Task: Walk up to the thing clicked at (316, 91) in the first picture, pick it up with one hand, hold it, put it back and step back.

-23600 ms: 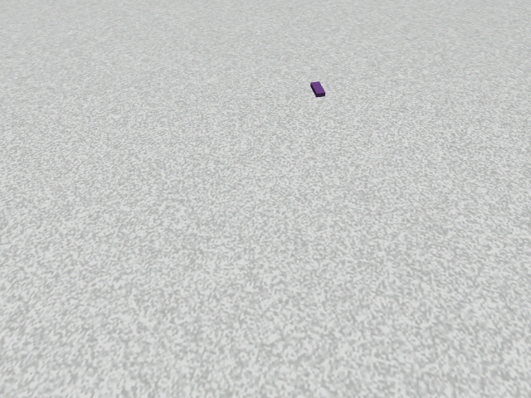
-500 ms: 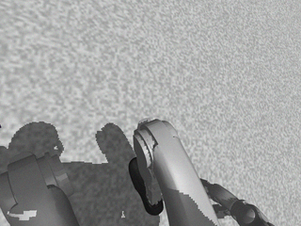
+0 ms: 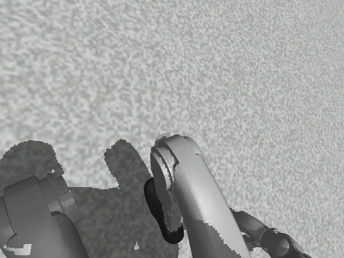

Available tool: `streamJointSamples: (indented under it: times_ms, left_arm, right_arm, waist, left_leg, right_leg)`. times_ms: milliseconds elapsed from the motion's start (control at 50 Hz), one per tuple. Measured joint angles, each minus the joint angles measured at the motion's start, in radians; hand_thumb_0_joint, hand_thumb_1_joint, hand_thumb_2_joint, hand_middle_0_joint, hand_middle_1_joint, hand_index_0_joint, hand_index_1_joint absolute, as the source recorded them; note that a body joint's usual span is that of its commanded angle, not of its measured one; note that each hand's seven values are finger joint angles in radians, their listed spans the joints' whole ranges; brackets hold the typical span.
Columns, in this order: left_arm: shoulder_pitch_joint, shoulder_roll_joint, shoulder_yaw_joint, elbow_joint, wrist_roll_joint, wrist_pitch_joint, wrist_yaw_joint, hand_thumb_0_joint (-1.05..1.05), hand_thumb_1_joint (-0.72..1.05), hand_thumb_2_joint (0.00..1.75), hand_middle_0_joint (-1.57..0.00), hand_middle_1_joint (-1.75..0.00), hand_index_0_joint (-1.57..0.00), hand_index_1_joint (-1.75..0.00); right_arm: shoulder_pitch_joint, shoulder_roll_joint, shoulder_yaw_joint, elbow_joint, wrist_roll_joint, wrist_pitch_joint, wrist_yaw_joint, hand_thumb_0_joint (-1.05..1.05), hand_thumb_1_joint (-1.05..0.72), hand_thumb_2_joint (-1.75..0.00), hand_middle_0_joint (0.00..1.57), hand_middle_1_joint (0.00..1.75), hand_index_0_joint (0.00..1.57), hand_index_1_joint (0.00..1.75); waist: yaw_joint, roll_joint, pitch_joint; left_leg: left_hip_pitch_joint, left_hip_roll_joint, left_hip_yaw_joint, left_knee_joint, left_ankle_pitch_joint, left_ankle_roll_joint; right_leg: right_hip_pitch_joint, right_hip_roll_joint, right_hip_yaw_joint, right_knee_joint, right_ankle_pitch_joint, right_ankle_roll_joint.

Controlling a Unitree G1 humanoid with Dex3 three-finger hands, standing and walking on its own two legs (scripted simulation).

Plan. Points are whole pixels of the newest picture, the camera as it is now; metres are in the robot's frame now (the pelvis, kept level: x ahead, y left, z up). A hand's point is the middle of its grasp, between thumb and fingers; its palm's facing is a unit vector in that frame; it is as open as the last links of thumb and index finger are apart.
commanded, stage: close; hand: left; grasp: from above
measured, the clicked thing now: out of the picture +0.40 +0.35 -0.28
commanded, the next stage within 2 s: settle in 1.46 s
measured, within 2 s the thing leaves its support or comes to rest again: leaves its support in 1.88 s
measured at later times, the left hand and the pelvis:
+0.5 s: hand out of the picture +0.39 +0.34 -0.25, palm faces -0.44 -0.18 -0.88, open 12.4 cm; pelvis +0.00 +0.00 +0.00, yaw +0 degrees
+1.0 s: hand out of the picture +0.39 +0.34 -0.25, palm faces -0.40 -0.18 -0.90, open 9.9 cm; pelvis -0.01 +0.00 +0.01, yaw +0 degrees
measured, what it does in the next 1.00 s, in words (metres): stands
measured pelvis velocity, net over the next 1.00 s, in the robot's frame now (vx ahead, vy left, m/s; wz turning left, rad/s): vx -0.01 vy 0.00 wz -0.01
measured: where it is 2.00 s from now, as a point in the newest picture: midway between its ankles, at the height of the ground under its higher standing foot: (124, 244)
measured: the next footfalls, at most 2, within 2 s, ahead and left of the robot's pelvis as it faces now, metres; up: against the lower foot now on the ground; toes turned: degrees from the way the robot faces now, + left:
none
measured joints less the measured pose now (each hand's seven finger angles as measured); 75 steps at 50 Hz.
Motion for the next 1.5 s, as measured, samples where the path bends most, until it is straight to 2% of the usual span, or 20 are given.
streamJointSamples:
  times_ms: [120,220,320,500,620,880,1180,1340,1500]
  left_arm:
    - [-0.016,0.002,-0.004,0.006,-0.008,0.025,0.005,0.00,-0.46,0.93,-0.12,-0.98,-0.11,-0.97]
    - [-0.035,0.021,-0.002,0.026,-0.021,0.034,-0.020,0.00,-0.38,0.87,-0.15,-0.97,-0.16,-0.95]
    - [-0.045,0.033,-0.018,0.027,-0.041,0.026,-0.040,0.00,-0.31,0.82,-0.19,-0.96,-0.21,-0.92]
    - [-0.037,0.044,-0.038,0.018,-0.054,0.004,-0.052,0.00,-0.21,0.74,-0.24,-0.89,-0.29,-0.86]
    - [-0.023,0.044,-0.030,0.012,-0.052,-0.006,-0.038,0.00,-0.13,0.69,-0.29,-0.82,-0.36,-0.80]
    - [-0.017,0.027,-0.026,0.002,-0.043,0.012,-0.016,0.00,0.06,0.55,-0.42,-0.66,-0.51,-0.65]
    - [-0.039,0.028,-0.024,0.003,-0.040,0.019,-0.045,0.00,0.23,0.40,-0.57,-0.55,-0.66,-0.52]
    - [-0.031,0.027,-0.013,-0.014,-0.046,0.011,-0.053,0.01,0.27,0.34,-0.62,-0.47,-0.69,-0.44]
    - [-0.035,0.032,-0.003,-0.006,-0.037,0.004,-0.053,0.02,0.28,0.28,-0.69,-0.41,-0.73,-0.39]
  right_arm:
    - [-0.006,-0.005,-0.007,-0.002,0.004,-0.013,0.006,0.00,-0.90,-0.90,0.20,0.30,0.20,0.30]
    - [-0.005,-0.009,-0.005,-0.008,0.007,-0.019,0.008,0.00,-0.90,-0.90,0.20,0.30,0.20,0.30]
    - [0.004,-0.013,0.007,-0.013,0.011,-0.024,0.009,0.00,-0.89,-0.90,0.20,0.30,0.20,0.30]
    - [0.016,-0.004,0.029,-0.019,0.010,-0.008,0.001,0.00,-0.90,-0.90,0.20,0.30,0.20,0.30]
    - [0.014,-0.002,0.037,-0.028,0.006,0.003,-0.010,0.00,-0.89,-0.90,0.20,0.30,0.20,0.30]
    - [0.002,-0.008,0.023,-0.025,0.002,0.013,-0.023,0.00,-0.89,-0.90,0.20,0.30,0.20,0.30]
    - [0.008,-0.005,0.022,-0.043,0.007,0.018,-0.017,0.00,-0.89,-0.90,0.20,0.30,0.20,0.30]
    - [0.018,0.004,0.026,-0.044,0.008,0.034,-0.024,0.00,-0.89,-0.90,0.20,0.30,0.20,0.30]
    - [0.020,0.002,0.025,-0.049,0.006,0.046,-0.030,0.00,-0.89,-0.90,0.20,0.30,0.20,0.30]
  waist:
    - [0.000,0.000,-0.004]
    - [-0.007,0.001,-0.002]
    - [-0.008,0.000,0.008]
    - [-0.006,-0.002,0.017]
    - [-0.006,-0.005,0.021]
    - [-0.006,-0.006,0.006]
    - [-0.009,0.003,0.000]
    - [-0.006,0.006,-0.003]
    - [-0.009,0.009,-0.006]
  left_leg:
    - [-0.005,0.001,0.000,0.001,0.002,0.004]
    - [-0.008,0.000,0.000,-0.001,0.004,0.004]
    - [-0.002,-0.001,-0.002,-0.002,0.002,0.002]
    - [0.010,0.003,-0.010,-0.010,0.004,-0.007]
    - [0.015,0.005,-0.012,-0.017,0.011,-0.009]
    - [0.013,0.008,-0.008,-0.025,0.013,-0.004]
    - [0.003,0.004,-0.003,-0.022,0.018,0.000]
    - [0.001,0.007,0.000,-0.025,0.016,-0.002]
    - [-0.001,0.005,0.001,-0.023,0.014,-0.004]
  right_leg:
    - [-0.003,0.000,-0.001,-0.002,0.003,-0.002]
    - [-0.004,-0.003,-0.003,-0.005,0.004,-0.003]
    - [0.001,-0.005,-0.004,-0.005,0.003,0.005]
    - [0.006,-0.003,-0.010,-0.014,0.013,0.009]
    - [0.008,-0.002,-0.013,-0.021,0.022,0.008]
    - [0.008,-0.003,-0.011,-0.030,0.025,0.005]
    - [0.001,-0.007,-0.009,-0.026,0.024,0.003]
    - [-0.006,-0.006,-0.006,-0.026,0.025,0.005]
    - [-0.010,-0.008,-0.005,-0.021,0.022,0.005]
